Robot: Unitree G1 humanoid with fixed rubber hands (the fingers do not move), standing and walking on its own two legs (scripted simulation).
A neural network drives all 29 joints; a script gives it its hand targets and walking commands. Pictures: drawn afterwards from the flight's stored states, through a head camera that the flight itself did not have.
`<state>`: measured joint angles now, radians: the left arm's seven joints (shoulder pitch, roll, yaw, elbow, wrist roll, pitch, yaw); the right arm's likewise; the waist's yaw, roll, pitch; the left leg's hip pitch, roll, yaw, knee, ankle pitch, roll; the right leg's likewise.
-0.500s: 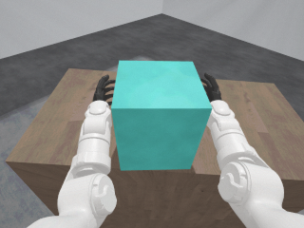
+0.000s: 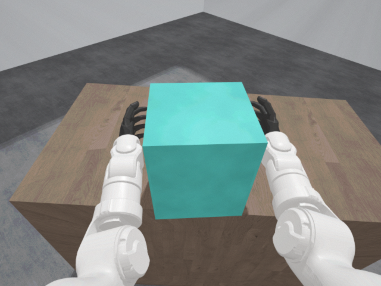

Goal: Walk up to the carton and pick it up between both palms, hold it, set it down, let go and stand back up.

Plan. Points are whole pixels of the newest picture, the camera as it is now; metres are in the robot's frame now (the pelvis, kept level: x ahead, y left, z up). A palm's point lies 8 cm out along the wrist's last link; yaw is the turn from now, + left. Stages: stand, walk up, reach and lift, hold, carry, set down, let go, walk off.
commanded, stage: set down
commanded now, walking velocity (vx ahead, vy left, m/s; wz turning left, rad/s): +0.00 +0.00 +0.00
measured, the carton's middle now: (197, 152) +0.41 +0.03 +0.08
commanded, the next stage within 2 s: none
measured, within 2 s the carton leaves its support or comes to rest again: neither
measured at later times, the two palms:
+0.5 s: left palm (131, 137) +0.39 +0.18 +0.12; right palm (270, 137) +0.42 -0.12 +0.13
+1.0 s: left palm (131, 137) +0.39 +0.18 +0.12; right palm (270, 137) +0.42 -0.12 +0.13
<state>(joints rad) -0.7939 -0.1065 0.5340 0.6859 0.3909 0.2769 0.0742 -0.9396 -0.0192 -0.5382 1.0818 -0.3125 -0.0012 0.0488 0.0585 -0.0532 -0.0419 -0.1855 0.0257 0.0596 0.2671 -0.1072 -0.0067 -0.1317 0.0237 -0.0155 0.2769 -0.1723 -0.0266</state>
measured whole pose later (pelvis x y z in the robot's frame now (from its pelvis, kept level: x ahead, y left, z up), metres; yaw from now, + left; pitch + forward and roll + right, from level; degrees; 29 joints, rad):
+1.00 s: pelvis +0.00 +0.00 +0.00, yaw -1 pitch -1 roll +0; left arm -0.79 -0.17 0.61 0.61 0.48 0.24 0.02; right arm -0.88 0.03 -0.61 0.93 -0.39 -0.01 0.11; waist 0.06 -0.05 0.03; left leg -0.13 0.02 0.09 0.26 -0.12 0.00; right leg -0.09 0.01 -0.02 0.29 -0.18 -0.02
